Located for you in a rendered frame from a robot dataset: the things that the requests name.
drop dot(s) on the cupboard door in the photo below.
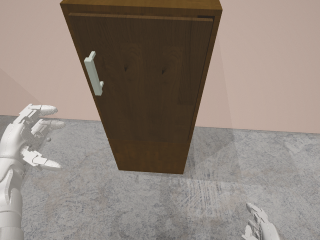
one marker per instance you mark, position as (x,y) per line
(151,67)

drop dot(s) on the handle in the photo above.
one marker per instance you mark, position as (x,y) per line
(92,73)

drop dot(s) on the robot left hand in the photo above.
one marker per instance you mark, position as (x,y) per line
(17,136)

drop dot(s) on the robot right hand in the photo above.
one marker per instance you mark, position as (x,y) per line
(263,229)

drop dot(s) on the left robot forearm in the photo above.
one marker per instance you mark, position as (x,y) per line
(11,201)

